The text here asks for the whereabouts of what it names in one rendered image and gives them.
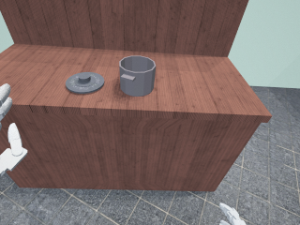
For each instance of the table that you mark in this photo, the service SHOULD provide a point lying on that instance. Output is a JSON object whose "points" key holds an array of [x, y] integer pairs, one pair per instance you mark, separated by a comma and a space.
{"points": [[183, 136]]}

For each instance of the lid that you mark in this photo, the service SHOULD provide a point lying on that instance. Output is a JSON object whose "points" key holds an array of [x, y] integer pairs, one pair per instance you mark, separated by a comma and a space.
{"points": [[74, 85]]}

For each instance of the robot right hand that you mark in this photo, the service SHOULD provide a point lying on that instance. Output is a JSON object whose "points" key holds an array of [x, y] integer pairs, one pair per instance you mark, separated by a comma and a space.
{"points": [[231, 215]]}

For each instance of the robot left hand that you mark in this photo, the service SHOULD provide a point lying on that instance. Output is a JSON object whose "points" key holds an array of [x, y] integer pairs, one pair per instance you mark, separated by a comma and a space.
{"points": [[10, 158]]}

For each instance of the pot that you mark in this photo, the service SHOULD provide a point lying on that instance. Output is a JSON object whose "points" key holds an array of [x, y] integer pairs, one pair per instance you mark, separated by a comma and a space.
{"points": [[137, 75]]}

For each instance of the knob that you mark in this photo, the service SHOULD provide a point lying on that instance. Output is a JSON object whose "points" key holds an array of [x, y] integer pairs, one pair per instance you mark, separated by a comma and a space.
{"points": [[84, 77]]}

